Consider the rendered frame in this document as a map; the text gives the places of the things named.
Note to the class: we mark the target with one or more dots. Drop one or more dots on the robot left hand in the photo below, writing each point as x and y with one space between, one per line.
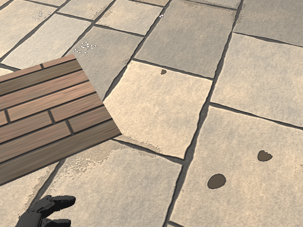
36 215

